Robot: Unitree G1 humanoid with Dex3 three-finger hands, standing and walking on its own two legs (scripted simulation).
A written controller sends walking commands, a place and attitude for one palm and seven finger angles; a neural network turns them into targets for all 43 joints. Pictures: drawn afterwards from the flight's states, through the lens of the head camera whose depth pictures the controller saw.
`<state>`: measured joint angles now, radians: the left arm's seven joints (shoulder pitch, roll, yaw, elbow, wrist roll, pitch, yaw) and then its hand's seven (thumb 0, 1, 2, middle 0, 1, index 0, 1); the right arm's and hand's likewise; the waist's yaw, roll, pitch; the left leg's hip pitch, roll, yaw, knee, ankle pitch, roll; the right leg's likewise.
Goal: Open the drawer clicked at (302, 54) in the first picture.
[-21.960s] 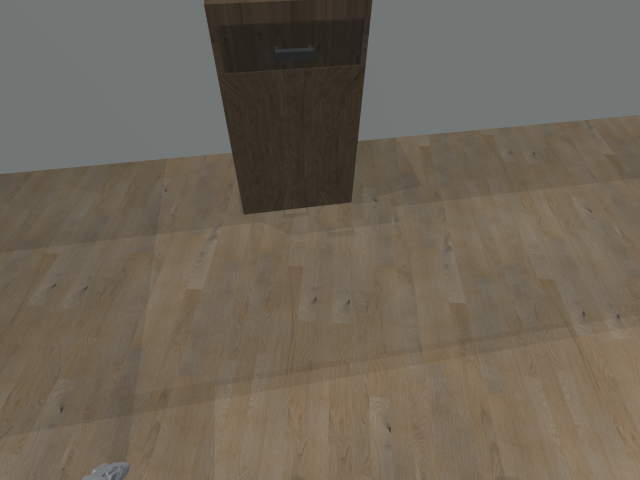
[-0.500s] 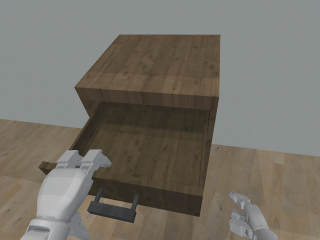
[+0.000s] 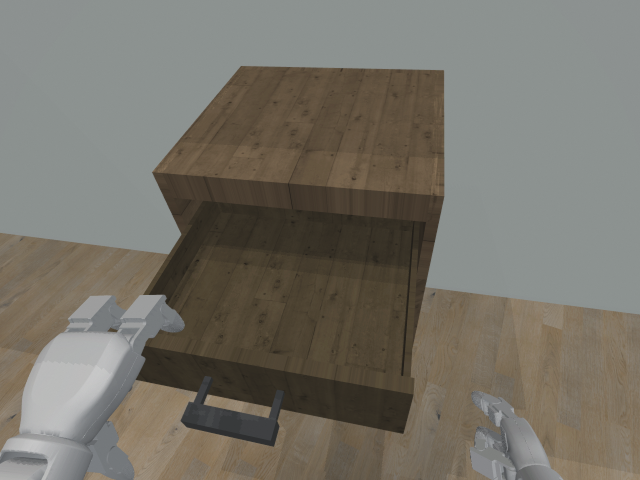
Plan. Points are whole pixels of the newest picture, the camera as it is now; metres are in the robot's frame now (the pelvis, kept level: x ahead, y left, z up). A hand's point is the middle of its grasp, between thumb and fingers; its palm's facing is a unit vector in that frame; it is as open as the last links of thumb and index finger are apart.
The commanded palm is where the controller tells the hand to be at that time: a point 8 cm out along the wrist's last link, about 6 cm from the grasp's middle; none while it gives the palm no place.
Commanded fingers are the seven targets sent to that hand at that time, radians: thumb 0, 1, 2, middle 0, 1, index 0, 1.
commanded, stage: draw the hand back to the body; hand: left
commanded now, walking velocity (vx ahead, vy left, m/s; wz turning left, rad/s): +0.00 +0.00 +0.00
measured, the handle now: (236, 406) +0.22 +0.16 -0.04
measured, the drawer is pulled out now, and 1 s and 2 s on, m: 0.28 0.28 0.28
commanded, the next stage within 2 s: step back with the hand held close in 1.02 s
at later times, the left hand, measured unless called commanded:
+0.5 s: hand (108, 361) +0.17 +0.22 +0.17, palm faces +0.37 -0.84 -0.39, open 11.4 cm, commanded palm +0.12 +0.26 +0.18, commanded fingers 0.00 0.38 0.68 -0.24 -0.64 -0.24 -0.64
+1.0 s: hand (107, 356) +0.17 +0.22 +0.17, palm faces +0.43 -0.80 -0.42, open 7.6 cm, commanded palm +0.12 +0.26 +0.19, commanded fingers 0.00 0.90 0.90 -0.20 -0.30 -0.20 -0.30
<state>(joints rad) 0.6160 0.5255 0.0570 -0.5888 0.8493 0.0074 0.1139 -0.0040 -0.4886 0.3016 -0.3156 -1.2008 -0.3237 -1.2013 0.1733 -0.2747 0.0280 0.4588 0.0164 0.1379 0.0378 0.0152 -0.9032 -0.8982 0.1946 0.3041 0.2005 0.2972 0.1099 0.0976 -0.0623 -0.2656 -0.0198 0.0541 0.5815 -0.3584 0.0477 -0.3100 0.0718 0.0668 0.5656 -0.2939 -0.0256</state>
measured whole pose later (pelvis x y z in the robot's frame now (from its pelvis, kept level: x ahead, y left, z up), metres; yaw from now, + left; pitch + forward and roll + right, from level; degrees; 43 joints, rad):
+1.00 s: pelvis +0.01 -0.03 +0.01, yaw +4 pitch -2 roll +0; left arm 0.58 0.34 0.29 -0.50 -0.08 -0.11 0.11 0.01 0.82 0.87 -0.21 -0.35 -0.22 -0.35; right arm 0.18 -0.22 0.01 0.62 0.03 -0.11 -0.08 0.02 -0.90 -0.90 0.20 0.30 0.20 0.30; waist 0.06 0.07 -0.01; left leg -0.12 -0.01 -0.02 0.47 -0.31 0.01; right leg -0.15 0.07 -0.01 0.45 -0.27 -0.06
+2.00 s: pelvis -0.06 -0.01 +0.00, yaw +5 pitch +2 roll +0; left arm 0.64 0.39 0.38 -0.63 -0.04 -0.22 0.15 0.01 0.89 0.90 -0.21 -0.30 -0.22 -0.30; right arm 0.19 -0.21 -0.01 0.57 0.01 -0.05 -0.05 0.02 -0.90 -0.90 0.20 0.30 0.21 0.30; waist -0.03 -0.03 0.04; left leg -0.32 0.00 0.00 0.56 -0.27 0.02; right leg -0.40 0.01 -0.02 0.58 -0.22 -0.02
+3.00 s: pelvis -0.27 -0.05 +0.01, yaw +1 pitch +0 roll +0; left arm 0.69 0.38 0.35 -0.61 -0.03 -0.22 0.15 0.01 0.89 0.90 -0.21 -0.30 -0.22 -0.30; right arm 0.28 -0.25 -0.03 0.63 0.01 -0.11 -0.07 0.02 -0.90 -0.90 0.20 0.30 0.20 0.30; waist -0.04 -0.02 -0.01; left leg -0.22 0.01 0.05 0.45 -0.28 0.05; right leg -0.26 0.00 -0.08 0.49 -0.23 -0.03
